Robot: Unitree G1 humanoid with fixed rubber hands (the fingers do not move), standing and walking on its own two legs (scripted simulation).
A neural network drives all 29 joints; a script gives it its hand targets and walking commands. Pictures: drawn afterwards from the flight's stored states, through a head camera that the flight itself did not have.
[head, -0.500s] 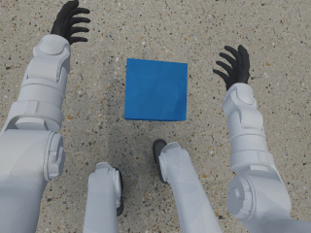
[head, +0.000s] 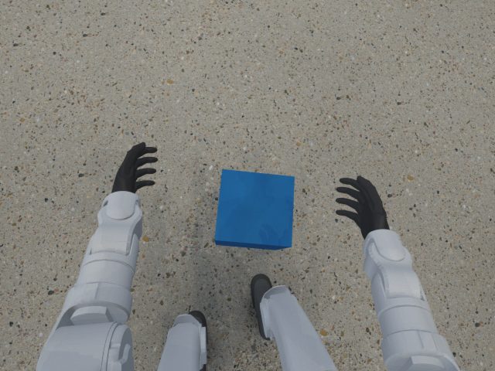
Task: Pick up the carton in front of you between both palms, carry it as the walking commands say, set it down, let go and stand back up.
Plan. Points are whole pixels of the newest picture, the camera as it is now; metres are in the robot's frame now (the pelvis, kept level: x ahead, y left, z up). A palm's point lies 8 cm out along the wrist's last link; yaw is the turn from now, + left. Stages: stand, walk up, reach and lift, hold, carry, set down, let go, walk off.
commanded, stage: let go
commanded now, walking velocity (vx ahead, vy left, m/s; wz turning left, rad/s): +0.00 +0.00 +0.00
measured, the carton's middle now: (251, 213) +0.42 -0.11 -0.57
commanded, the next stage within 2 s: stand in 1.10 s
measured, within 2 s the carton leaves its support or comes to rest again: neither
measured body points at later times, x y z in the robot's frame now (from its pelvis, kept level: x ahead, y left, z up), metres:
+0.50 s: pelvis +0.06 -0.01 +0.08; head +0.14 +0.00 +0.52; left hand +0.31 +0.19 -0.02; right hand +0.21 -0.25 +0.00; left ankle +0.01 +0.12 -0.66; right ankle +0.08 -0.12 -0.66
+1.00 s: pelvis +0.06 +0.01 +0.08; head +0.06 +0.01 +0.53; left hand +0.24 +0.24 +0.00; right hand +0.22 -0.24 +0.01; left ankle +0.01 +0.12 -0.66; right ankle +0.08 -0.12 -0.66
